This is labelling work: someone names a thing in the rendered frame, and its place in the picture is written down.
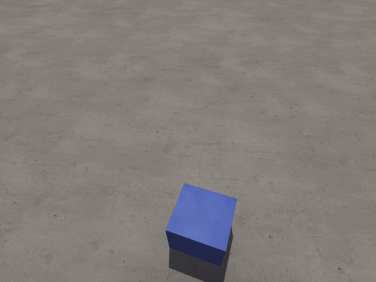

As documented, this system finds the carton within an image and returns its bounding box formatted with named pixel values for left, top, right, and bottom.
left=166, top=183, right=237, bottom=266

